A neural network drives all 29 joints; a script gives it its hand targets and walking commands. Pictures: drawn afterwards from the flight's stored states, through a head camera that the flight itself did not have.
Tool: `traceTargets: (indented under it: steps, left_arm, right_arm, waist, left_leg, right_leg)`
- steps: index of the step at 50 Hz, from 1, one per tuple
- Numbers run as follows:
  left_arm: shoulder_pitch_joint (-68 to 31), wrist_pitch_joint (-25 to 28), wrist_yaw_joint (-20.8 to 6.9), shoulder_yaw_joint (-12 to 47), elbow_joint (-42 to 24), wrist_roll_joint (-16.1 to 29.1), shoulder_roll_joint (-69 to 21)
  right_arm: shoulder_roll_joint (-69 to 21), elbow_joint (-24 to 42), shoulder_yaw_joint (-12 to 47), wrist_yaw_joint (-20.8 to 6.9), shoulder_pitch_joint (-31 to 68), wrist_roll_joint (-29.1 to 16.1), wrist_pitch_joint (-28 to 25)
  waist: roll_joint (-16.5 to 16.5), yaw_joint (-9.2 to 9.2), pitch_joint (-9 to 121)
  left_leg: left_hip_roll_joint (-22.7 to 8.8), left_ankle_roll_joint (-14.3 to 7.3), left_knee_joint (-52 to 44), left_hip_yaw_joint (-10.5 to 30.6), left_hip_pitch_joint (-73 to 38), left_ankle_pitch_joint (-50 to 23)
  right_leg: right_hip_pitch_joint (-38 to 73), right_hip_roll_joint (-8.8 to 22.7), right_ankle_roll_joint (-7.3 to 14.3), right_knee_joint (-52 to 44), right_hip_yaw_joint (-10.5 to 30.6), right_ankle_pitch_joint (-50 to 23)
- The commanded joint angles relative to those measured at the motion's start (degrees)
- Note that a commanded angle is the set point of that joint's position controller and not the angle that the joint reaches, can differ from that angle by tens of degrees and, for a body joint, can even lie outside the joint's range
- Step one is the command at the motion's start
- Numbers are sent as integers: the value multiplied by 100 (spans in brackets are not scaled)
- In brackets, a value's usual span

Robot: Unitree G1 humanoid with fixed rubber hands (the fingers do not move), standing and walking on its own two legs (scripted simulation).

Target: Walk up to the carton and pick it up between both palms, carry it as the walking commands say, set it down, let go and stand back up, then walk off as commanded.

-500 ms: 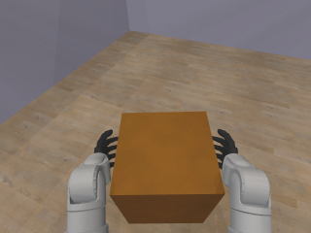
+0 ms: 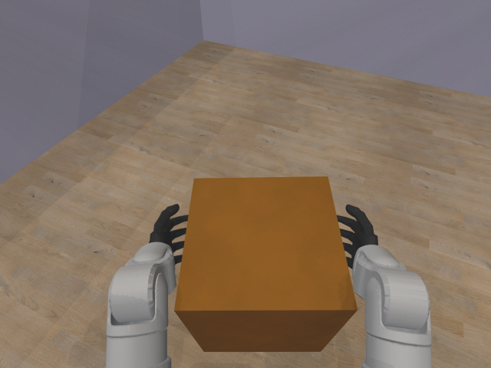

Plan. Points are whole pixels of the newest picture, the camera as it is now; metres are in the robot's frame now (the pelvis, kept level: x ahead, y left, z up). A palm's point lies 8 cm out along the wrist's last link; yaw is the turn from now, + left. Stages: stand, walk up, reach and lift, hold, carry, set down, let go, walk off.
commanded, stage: carry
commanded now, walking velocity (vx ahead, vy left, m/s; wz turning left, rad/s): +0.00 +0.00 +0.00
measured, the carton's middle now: (261, 270) +0.28 +0.00 +0.01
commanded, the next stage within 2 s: hold in 1.92 s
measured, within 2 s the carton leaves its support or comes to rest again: neither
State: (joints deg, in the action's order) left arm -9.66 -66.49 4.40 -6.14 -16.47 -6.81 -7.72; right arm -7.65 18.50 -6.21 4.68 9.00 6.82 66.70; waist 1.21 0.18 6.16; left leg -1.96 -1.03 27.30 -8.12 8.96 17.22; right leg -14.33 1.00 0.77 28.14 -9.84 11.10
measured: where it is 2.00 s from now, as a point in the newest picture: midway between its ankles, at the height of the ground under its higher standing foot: outside the picture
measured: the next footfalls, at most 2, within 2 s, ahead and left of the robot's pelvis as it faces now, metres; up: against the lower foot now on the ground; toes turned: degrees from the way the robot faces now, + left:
none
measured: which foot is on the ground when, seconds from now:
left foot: down 0.00-1.00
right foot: down 0.00-1.00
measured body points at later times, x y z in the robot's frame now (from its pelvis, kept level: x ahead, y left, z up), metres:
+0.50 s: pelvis -0.05 +0.00 -0.01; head -0.08 +0.00 +0.44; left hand +0.23 +0.15 +0.06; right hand +0.23 -0.15 +0.06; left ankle -0.10 +0.07 -0.75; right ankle -0.05 -0.11 -0.75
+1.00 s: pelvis -0.08 -0.01 -0.01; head -0.11 -0.01 +0.44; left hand +0.20 +0.14 +0.05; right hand +0.20 -0.16 +0.06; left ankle -0.10 +0.07 -0.75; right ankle -0.05 -0.11 -0.75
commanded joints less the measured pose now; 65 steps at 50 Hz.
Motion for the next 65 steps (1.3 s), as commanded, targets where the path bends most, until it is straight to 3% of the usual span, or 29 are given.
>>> traceTargets:
  steps: [1,6,8,12,15,18,23,38,65]
  left_arm:
    - [-2378,37,-1316,3901,-262,2113,-5030]
    - [-2353,115,-1293,3783,-207,2014,-4954]
    - [-2340,187,-1289,3674,-94,1941,-4897]
    - [-2376,365,-1281,3541,78,1843,-4812]
    - [-2491,339,-1277,3687,-115,1954,-4840]
    - [-2492,355,-1259,3623,-118,1932,-4741]
    - [-2459,484,-1244,3398,239,1756,-4587]
    - [-2580,797,-1244,3234,608,1546,-4559]
    - [-2459,1110,-1262,3166,691,1417,-4497]
  right_arm:
    - [-4997,219,3930,-1430,2329,-2180,-32]
    - [-5000,147,3877,-1391,2293,-2111,-114]
    - [-4967,40,3803,-1380,2291,-2029,-176]
    - [-4957,-200,3687,-1358,2280,-1908,-363]
    - [-5073,-70,3809,-1321,2291,-2007,-369]
    - [-4991,-37,3778,-1294,2313,-1998,-371]
    - [-4856,-353,3593,-1277,2350,-1845,-491]
    - [-4884,-829,3373,-1283,2443,-1623,-798]
    - [-4805,-963,3296,-1274,2370,-1462,-1109]
  waist:
    - [236,26,1377]
    - [-32,19,1610]
    - [-36,4,1579]
    - [108,-5,1526]
    - [64,18,1535]
    - [-94,-12,1311]
    - [-67,-34,1009]
    - [-87,-34,1039]
    - [-105,-17,1094]
  left_leg:
    - [-686,-12,211,370,-858,-5045]
    - [-618,23,152,398,-320,-3664]
    - [-648,3,69,448,-401,-3659]
    - [-885,-107,157,577,-431,-4128]
    - [-796,-115,116,630,-10,-3135]
    - [-727,-125,-80,621,123,-2170]
    - [-736,-133,-273,704,340,-1611]
    - [-699,-162,-478,732,437,-1062]
    - [-671,-168,-466,760,525,-759]
  right_leg:
    - [364,309,31,-46,81,-2647]
    - [955,683,217,243,417,-3828]
    - [767,718,214,296,452,-3459]
    - [482,668,156,270,494,-2011]
    - [728,814,230,285,644,-2246]
    - [502,814,198,112,704,-1590]
    - [285,784,173,-109,747,-874]
    - [283,800,199,-358,796,-727]
    - [294,800,225,-503,831,-738]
